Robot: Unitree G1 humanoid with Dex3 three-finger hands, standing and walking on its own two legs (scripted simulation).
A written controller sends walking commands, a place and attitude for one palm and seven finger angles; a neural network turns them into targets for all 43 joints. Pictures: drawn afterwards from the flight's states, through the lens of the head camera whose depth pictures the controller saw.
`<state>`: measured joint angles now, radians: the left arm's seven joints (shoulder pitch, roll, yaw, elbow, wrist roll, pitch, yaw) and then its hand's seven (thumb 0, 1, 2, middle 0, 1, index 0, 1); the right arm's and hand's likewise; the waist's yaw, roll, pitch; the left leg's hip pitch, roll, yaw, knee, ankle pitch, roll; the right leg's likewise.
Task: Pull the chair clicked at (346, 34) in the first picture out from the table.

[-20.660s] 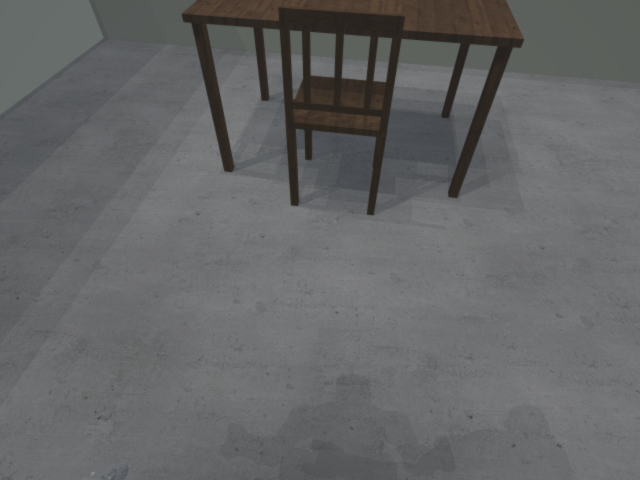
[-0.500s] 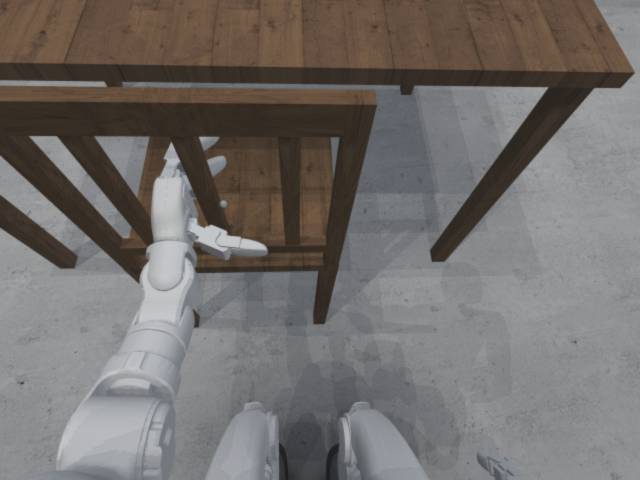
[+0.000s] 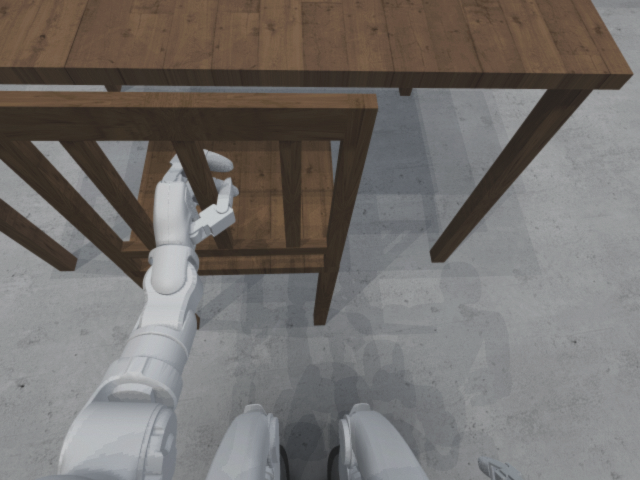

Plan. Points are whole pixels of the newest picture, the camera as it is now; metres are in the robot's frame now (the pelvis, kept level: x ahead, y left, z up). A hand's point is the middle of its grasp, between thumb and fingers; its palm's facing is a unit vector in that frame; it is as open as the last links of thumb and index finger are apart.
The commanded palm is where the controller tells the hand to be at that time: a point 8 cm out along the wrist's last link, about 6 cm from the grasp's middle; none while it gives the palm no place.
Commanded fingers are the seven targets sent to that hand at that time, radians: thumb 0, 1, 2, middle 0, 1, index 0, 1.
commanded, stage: hook a spindle and tug to test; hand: left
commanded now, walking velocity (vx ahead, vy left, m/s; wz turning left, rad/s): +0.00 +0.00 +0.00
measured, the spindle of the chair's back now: (209, 201) +0.47 +0.13 +0.00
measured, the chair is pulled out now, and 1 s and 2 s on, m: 0.00 0.03 0.14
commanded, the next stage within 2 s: step backward, pulling the chair out in 0.60 s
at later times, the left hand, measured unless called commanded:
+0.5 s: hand (224, 222) +0.42 +0.10 +0.02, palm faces +0.02 -1.00 -0.01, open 5.2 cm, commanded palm +0.38 +0.15 +0.02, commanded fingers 0.00 0.90 0.90 -0.50 -1.45 -0.50 -1.45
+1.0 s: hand (217, 224) +0.41 +0.11 +0.04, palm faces -0.06 -0.99 -0.10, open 5.3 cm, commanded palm +0.39 +0.16 +0.04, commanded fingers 0.00 0.90 0.90 -0.50 -1.45 -0.50 -1.45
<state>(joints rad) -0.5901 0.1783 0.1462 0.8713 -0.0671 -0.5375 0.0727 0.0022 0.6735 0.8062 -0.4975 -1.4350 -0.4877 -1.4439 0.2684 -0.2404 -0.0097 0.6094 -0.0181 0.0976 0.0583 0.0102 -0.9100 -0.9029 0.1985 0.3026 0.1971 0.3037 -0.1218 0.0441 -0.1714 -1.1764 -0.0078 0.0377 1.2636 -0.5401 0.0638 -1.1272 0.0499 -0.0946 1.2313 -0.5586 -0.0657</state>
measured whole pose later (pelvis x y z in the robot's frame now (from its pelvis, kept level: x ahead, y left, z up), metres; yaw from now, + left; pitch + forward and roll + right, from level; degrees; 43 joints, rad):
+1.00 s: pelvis +0.05 +0.01 +0.10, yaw +0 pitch +13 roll -2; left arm -0.43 0.14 -0.01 0.88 -0.07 -0.18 0.08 0.07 0.71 0.77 -0.31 -1.19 -0.48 -1.45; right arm 0.25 -0.23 0.02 0.56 0.06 0.21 -0.09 0.01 -0.91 -0.90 0.20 0.30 0.20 0.30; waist -0.09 0.03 -0.02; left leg -0.54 -0.02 0.04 0.64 -0.34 0.07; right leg -0.52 0.05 -0.06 0.66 -0.30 0.00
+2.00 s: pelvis -0.05 +0.02 +0.11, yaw -2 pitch +5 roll +0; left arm -0.41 0.12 -0.04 0.94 -0.08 -0.18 0.09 0.06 0.69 0.76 -0.29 -1.16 -0.49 -1.45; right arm 0.19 -0.26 -0.01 0.65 0.05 0.09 -0.13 0.01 -0.91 -0.90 0.20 0.30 0.20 0.30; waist -0.07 -0.01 0.11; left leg -0.38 -0.04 0.01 0.52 -0.21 0.04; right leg -0.42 0.03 -0.02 0.50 -0.16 -0.03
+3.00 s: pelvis -0.12 +0.03 +0.10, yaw -1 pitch +3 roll +1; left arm -0.41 0.12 -0.03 0.90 -0.04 -0.17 0.11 0.05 0.67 0.77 -0.30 -1.21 -0.49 -1.45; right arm 0.21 -0.23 -0.01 0.68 0.02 0.06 -0.11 0.01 -0.91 -0.90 0.20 0.30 0.20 0.30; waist -0.09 0.00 0.14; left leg -0.32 0.01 0.00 0.60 -0.32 -0.01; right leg -0.50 -0.03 -0.05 0.56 -0.14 -0.01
